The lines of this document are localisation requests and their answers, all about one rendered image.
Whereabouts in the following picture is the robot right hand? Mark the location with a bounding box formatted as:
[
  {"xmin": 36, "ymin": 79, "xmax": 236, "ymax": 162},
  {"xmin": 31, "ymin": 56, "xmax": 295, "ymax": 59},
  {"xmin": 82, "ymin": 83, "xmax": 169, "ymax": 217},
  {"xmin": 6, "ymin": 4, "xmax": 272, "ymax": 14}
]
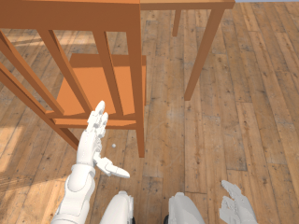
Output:
[{"xmin": 219, "ymin": 180, "xmax": 258, "ymax": 224}]

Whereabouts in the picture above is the robot left hand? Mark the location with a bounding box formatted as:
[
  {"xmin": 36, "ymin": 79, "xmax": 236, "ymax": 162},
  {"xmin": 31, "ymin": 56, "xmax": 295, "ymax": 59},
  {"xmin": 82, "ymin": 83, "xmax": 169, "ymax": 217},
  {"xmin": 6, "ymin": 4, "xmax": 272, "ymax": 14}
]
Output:
[{"xmin": 76, "ymin": 100, "xmax": 130, "ymax": 178}]

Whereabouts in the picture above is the robot shin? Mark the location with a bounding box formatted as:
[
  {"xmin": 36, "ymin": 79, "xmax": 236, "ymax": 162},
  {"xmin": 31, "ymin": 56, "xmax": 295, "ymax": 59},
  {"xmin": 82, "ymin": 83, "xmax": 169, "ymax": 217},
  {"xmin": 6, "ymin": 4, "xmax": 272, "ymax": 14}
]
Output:
[
  {"xmin": 168, "ymin": 192, "xmax": 184, "ymax": 224},
  {"xmin": 118, "ymin": 190, "xmax": 133, "ymax": 224}
]

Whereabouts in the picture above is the robot left shin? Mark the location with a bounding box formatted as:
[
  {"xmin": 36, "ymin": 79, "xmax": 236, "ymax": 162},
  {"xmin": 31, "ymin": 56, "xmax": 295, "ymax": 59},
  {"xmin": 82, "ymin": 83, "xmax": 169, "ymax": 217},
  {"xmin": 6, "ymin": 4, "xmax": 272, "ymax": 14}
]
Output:
[{"xmin": 118, "ymin": 190, "xmax": 133, "ymax": 224}]

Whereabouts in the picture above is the chair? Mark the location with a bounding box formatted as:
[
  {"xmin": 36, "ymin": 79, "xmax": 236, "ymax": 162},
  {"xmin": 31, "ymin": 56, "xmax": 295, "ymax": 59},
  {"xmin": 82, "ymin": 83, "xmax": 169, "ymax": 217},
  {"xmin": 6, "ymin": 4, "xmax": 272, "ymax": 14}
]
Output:
[{"xmin": 0, "ymin": 0, "xmax": 147, "ymax": 158}]

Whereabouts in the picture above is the left robot forearm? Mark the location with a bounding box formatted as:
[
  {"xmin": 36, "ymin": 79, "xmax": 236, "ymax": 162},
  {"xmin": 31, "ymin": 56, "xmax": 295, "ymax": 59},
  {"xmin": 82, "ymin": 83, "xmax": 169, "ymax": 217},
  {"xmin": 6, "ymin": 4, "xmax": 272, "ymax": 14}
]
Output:
[{"xmin": 50, "ymin": 163, "xmax": 96, "ymax": 224}]

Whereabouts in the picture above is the robot right shin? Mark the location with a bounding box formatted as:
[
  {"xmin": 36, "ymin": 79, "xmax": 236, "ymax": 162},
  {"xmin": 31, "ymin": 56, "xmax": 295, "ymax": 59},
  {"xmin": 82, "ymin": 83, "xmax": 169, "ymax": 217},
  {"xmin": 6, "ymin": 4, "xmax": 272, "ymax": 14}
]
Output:
[{"xmin": 168, "ymin": 192, "xmax": 184, "ymax": 224}]

